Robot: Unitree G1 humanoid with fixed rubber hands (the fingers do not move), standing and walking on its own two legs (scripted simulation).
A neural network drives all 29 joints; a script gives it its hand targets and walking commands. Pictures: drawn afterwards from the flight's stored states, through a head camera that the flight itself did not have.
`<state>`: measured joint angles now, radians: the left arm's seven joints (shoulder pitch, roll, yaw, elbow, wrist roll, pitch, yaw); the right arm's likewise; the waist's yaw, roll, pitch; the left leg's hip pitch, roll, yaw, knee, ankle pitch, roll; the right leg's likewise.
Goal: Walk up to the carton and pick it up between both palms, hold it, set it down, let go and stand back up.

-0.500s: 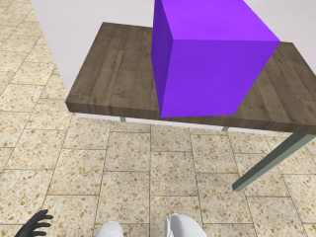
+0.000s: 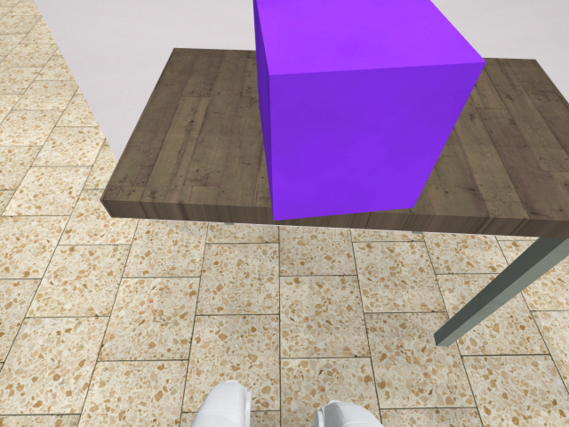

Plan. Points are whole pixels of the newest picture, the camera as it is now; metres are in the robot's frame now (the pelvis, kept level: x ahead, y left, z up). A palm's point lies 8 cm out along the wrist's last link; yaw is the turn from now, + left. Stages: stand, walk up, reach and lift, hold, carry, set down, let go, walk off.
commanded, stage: walk up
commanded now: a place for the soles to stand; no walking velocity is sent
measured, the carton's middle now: (334, 91) +0.56 -0.05 +0.16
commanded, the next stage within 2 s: none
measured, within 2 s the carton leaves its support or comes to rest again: neither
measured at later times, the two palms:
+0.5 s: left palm out of the picture +0.11 +0.31 -0.11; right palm out of the picture +0.06 -0.36 -0.07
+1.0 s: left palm out of the picture +0.08 +0.33 -0.11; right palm out of the picture +0.07 -0.31 -0.08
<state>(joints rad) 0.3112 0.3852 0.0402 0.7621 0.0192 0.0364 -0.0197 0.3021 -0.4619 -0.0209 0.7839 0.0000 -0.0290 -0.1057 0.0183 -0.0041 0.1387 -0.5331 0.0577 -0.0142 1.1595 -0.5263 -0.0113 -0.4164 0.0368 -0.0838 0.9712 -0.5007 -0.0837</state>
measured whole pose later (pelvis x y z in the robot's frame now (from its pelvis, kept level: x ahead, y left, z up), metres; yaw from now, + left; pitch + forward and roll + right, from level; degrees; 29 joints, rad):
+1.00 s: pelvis +0.01 +0.01 +0.00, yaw +0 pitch -4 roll -2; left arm 0.24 0.41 0.04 0.81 0.02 0.03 -0.01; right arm 0.33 -0.42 -0.02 0.79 0.00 -0.05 -0.10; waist 0.02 0.00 0.15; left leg -0.44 0.03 -0.03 0.99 -0.49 0.00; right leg -0.42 0.03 -0.08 0.98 -0.51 -0.07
